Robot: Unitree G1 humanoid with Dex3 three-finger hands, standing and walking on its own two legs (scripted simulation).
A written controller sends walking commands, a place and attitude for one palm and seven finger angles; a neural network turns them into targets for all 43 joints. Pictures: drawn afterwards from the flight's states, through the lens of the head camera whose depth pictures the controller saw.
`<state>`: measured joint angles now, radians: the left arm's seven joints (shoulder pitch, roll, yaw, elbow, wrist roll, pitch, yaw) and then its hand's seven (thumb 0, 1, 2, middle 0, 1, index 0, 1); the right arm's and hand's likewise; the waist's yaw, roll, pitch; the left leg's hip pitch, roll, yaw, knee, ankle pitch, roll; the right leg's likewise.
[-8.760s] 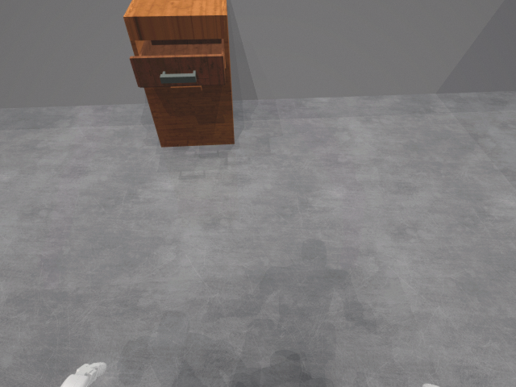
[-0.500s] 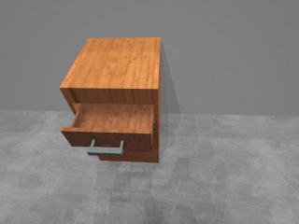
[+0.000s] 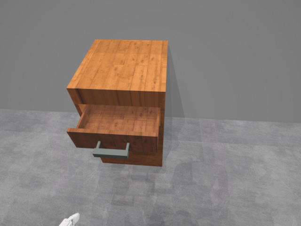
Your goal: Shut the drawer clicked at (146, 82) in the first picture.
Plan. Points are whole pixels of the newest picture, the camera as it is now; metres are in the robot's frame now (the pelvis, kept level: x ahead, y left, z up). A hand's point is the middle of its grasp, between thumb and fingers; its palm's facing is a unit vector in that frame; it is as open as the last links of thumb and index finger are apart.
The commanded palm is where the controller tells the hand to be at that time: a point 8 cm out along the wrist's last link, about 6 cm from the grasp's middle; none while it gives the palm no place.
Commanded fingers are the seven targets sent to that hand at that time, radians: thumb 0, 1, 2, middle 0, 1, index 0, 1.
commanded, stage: raise the hand and make a fist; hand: left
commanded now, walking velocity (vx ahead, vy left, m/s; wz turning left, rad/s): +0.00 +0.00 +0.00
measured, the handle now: (112, 148) +0.45 +0.20 -0.21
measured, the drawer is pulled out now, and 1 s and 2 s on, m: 0.16 0.16 0.16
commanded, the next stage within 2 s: bring the fist close to the handle in 1.78 s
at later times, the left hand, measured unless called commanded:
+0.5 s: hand (92, 215) +0.17 +0.18 -0.07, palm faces +0.02 -1.00 -0.05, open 4.9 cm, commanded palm +0.17 +0.22 -0.09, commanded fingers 0.00 0.90 0.90 -0.84 -0.99 -0.84 -0.99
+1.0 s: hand (107, 200) +0.22 +0.16 -0.13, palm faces -0.15 -0.99 +0.00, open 3.1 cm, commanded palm +0.22 +0.22 -0.10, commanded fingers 0.00 0.90 0.90 -1.34 -1.53 -1.34 -1.53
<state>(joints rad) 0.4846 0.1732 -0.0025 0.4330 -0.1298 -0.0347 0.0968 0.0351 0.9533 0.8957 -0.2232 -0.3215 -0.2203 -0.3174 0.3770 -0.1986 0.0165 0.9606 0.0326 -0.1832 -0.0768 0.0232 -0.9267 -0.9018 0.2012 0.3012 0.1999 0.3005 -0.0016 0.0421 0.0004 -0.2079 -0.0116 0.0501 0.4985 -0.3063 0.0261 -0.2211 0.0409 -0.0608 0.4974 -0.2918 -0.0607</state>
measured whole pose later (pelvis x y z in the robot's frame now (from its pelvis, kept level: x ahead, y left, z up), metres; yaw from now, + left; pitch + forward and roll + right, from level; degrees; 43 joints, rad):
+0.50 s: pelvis -0.06 +0.01 -0.13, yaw +2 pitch +19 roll -3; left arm 0.28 0.20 0.04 0.04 -0.20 -0.57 -0.21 0.02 0.90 0.90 -0.65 -0.79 -0.65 -0.79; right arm 0.09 -0.22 0.02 0.50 0.00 -0.23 -0.01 0.01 -0.90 -0.90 0.20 0.30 0.20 0.30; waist 0.06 0.02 -0.14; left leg -1.11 -0.01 -0.02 1.37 -0.58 0.04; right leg -1.07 0.00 -0.16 1.31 -0.56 -0.08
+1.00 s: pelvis -0.06 +0.02 -0.13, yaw +1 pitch +23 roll -3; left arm 0.10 0.21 0.01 0.23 -0.16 -0.44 -0.19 0.01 0.90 0.90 -1.15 -1.33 -1.15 -1.33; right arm 0.20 -0.28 -0.01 0.54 0.02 -0.14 -0.02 0.01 -0.90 -0.90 0.20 0.30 0.20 0.30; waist -0.04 0.02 -0.16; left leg -1.18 -0.01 0.02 1.36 -0.58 0.07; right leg -1.15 0.00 -0.12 1.31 -0.55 -0.05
